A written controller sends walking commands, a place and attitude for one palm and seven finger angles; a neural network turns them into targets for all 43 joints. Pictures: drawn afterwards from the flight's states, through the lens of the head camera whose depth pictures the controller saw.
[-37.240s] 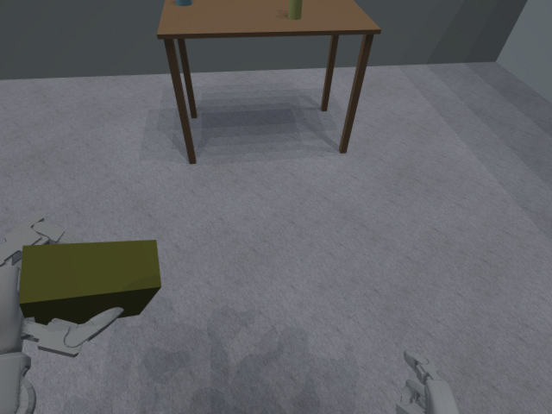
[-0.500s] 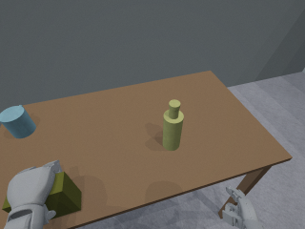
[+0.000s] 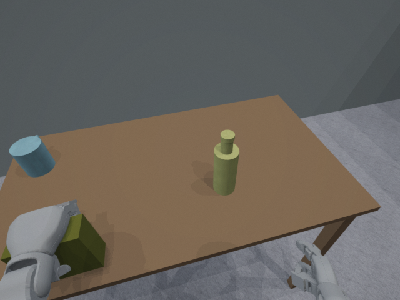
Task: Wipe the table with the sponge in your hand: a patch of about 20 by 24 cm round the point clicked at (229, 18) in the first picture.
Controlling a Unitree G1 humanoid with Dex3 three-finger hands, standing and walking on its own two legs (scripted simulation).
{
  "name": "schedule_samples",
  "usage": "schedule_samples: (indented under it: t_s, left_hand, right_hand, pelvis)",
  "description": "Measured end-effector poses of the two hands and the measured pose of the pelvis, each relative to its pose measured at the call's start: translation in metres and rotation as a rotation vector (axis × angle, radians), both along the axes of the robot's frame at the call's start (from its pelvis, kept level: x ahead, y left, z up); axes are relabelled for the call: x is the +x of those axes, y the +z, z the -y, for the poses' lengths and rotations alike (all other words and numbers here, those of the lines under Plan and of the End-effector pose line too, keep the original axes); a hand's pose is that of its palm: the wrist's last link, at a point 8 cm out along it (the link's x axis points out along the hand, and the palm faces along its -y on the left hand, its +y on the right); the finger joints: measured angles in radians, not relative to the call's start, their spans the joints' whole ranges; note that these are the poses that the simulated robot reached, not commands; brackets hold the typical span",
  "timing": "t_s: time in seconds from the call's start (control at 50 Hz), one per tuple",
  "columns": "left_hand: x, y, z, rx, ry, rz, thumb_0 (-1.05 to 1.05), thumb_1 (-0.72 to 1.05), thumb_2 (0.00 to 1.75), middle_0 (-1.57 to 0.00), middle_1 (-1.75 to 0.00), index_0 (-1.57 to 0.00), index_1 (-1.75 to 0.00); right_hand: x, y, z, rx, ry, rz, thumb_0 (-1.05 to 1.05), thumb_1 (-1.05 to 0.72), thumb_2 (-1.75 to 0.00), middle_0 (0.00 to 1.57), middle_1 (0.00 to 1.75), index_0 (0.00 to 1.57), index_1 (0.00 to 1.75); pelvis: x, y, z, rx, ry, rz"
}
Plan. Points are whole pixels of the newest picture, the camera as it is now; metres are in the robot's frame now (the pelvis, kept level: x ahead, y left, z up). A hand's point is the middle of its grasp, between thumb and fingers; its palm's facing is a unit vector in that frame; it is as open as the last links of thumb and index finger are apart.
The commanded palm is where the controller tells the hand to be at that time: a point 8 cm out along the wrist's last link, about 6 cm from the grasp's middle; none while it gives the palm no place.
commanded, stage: lift the sponge slowly off the table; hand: left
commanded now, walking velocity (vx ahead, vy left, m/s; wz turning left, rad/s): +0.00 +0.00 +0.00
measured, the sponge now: (64, 254) +0.16 +0.31 +0.00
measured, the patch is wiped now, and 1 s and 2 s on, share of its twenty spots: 1.00 1.00 1.00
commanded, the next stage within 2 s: bring the sponge back beside the body in 1.14 s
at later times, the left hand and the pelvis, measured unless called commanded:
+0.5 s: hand (49, 236) +0.17 +0.31 +0.08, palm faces +0.02 -0.09 -1.00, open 9.6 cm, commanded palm +0.14 +0.30 +0.15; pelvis -0.01 +0.00 +0.00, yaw +0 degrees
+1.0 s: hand (44, 217) +0.19 +0.32 +0.11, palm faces +0.04 -0.07 -1.00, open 9.6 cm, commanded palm +0.16 +0.31 +0.19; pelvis -0.01 +0.00 +0.00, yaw +0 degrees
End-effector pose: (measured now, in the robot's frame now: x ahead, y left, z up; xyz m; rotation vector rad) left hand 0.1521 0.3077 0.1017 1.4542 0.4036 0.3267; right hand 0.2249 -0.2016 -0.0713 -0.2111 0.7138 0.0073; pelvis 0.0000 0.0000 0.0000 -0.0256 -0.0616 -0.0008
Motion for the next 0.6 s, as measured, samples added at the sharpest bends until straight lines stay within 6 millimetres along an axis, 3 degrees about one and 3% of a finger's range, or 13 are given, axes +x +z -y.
schedule_samples:
  t_s: [0.6]
  left_hand:
    - [-0.005,0.038,0.007,0.009,-0.044,0.059,-0.01,-0.49,1.08,-0.76,-1.37,-0.79,-1.38]
  right_hand:
    - [-0.003,0.007,-0.003,0.000,0.017,0.031,0.02,-0.90,-0.90,0.20,0.30,0.19,0.30]
  pelvis:
    - [-0.010,0.003,0.000,0.004,0.000,0.027]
